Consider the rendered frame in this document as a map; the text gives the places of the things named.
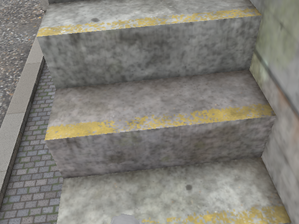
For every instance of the robot left thigh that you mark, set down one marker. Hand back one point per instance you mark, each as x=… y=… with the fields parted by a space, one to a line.
x=126 y=219

